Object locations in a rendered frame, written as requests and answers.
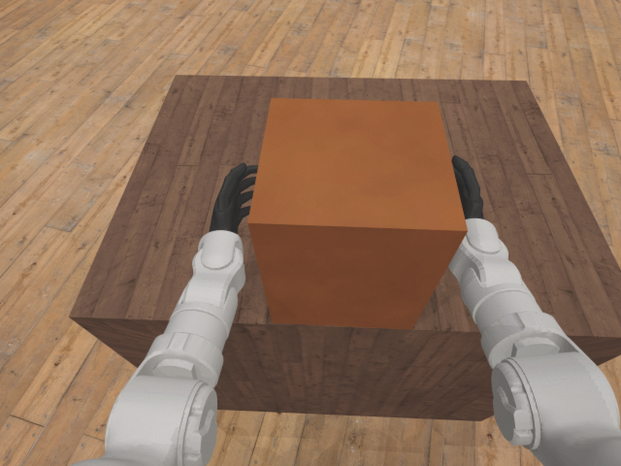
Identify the right robot upper arm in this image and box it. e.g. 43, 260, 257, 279
491, 351, 621, 466

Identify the robot right forearm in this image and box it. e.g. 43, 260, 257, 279
448, 218, 620, 428

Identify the carton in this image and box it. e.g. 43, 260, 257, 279
247, 98, 468, 329

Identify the robot left forearm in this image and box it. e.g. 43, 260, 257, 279
105, 230, 245, 451

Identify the pedestal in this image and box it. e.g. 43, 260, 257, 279
69, 75, 621, 421

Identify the robot left hand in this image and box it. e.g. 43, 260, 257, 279
210, 163, 258, 234

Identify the left robot upper arm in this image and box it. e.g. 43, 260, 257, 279
71, 375, 217, 466

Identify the robot right hand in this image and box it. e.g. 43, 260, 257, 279
452, 155, 484, 219

